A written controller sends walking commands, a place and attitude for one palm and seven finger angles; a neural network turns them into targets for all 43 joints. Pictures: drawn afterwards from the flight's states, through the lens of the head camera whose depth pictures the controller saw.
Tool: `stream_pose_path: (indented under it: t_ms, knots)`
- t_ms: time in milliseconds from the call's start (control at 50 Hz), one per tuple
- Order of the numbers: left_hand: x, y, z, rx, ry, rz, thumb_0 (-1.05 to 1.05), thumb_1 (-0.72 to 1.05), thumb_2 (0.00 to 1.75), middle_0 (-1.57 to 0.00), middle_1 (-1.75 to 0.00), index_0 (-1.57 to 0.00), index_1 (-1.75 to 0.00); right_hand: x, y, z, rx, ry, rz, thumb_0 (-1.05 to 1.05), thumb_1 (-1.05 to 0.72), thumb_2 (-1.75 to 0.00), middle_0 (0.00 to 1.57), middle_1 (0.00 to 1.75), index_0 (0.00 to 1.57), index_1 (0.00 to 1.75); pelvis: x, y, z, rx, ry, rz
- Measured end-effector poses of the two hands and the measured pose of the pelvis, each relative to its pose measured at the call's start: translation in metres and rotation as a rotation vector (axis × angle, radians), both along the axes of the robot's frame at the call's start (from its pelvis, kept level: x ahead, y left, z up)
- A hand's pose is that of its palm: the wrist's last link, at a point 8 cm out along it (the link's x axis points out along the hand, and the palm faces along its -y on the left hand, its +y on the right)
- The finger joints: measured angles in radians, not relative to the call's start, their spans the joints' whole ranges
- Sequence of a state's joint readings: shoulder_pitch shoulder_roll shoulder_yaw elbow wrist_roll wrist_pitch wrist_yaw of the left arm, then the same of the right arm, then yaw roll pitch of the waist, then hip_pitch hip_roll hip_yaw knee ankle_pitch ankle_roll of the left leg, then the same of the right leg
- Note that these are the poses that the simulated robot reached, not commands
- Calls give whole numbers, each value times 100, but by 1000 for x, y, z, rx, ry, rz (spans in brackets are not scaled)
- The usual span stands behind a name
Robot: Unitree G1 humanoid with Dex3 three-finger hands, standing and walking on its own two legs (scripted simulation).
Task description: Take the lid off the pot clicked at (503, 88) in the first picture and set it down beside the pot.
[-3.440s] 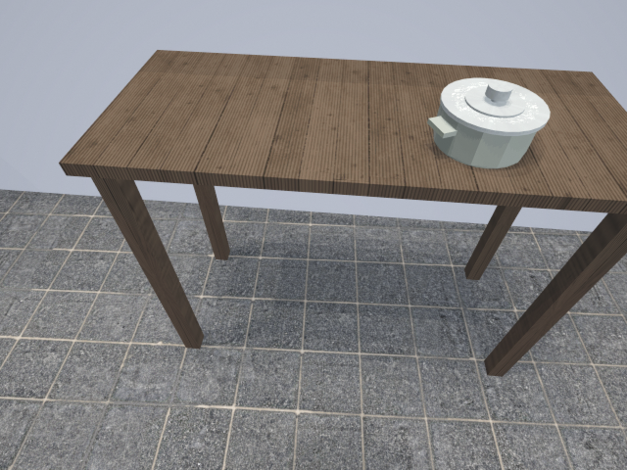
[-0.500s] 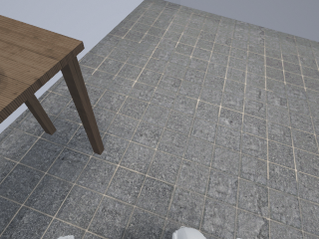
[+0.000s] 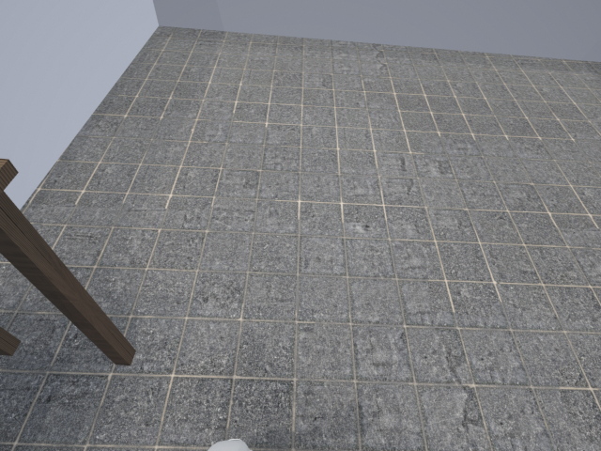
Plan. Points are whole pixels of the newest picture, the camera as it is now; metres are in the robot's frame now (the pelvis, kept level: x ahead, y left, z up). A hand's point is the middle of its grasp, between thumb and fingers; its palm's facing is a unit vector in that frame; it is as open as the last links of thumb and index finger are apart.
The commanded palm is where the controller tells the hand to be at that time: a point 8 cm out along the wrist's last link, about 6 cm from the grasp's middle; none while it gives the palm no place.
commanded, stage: walk to a spot facing it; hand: left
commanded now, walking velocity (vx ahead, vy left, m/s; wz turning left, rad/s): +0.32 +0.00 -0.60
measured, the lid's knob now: out of the picture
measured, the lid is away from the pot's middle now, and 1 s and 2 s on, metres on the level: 0.00 0.00 0.00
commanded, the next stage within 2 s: turn to face it in 0.60 s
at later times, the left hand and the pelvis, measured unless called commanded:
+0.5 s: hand (274, 298) +0.40 +0.08 -0.16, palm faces -0.43 -0.89 -0.16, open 7.4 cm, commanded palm none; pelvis +0.18 -0.03 -0.01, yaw -20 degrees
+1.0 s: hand (278, 281) +0.45 +0.08 -0.19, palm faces -0.30 -0.94 -0.18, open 7.4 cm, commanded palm none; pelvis +0.35 -0.08 -0.01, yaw -22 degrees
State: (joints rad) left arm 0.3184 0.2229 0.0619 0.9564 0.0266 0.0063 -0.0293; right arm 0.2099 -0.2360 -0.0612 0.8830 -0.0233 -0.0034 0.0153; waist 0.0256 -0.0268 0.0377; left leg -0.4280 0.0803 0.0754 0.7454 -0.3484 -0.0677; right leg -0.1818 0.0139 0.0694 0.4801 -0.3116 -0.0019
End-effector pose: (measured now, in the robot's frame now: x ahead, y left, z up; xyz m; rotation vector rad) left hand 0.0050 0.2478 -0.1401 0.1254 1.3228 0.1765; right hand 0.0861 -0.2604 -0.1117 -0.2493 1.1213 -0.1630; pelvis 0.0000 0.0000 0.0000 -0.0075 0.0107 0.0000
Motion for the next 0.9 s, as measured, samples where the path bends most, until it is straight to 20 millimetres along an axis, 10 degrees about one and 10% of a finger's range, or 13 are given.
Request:
stream_pose_path:
  t_ms: [100, 260, 420, 540, 620, 760, 900]
  knots:
    - [37, 22, -20, -26, 59, -57, 1, 90, 90, -21, -30, -20, -30, 18, 23, 0, -31, -68, -50, 0, -91, -90, 20, 30, 20, 30, 32, 21, -11, -15, -8, -85]
    - [178, 16, 0, -43, -61, -216, 1, 91, 90, -20, -30, -19, -30, -32, 56, 2, 31, 131, -246, 0, -91, -90, 20, 30, 20, 30, 87, 23, 8, -23, -2, -196]
    - [336, -60, 6, -68, -174, -442, 1, 91, 90, -20, -30, -19, -30, -85, 81, -7, 127, 372, -477, 0, -91, -90, 20, 30, 20, 30, 146, 0, 2, -12, 2, -300]
    - [442, -143, -2, -82, -317, -580, 1, 91, 90, -20, -30, -19, -30, -87, 70, -28, 201, 508, -607, 0, -91, -90, 20, 30, 20, 30, 201, -45, -25, 8, -12, -358]
    - [462, -163, -3, -66, -319, -583, 0, 91, 90, -20, -30, -20, -30, -36, 28, -43, 171, 426, -626, 1, -91, -90, 20, 30, 20, 30, 224, -62, -26, -6, -32, -401]
    - [452, -155, 4, -6, -157, -581, 0, 92, 90, -20, -30, -20, -30, 113, -54, -28, 74, 47, -569, 1, -91, -90, 20, 30, 19, 30, 264, -77, -7, 3, -19, -479]
    - [456, -134, 3, 5, -101, -490, 0, 92, 90, -20, -30, -20, -30, 218, -76, -10, 51, -86, -471, 0, -92, -90, 19, 30, 19, 30, 313, -83, -1, -18, -23, -459]
